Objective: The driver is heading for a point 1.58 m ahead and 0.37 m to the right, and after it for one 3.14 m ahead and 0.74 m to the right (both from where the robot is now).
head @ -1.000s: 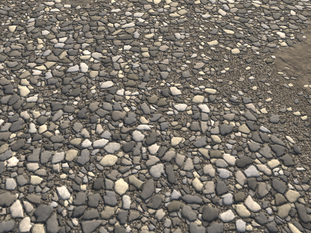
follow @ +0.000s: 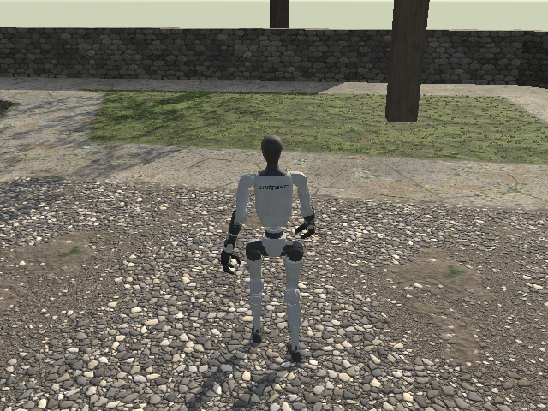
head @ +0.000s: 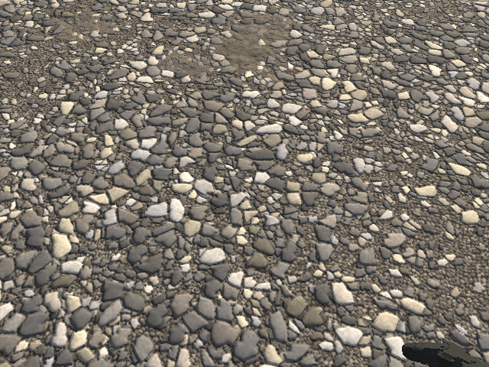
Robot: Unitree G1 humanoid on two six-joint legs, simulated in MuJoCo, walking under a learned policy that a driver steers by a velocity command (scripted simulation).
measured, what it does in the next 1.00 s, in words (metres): walks ahead, turning right: right foot, then left foot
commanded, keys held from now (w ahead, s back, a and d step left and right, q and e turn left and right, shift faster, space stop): w+e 0.16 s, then e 0.38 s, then no key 0.46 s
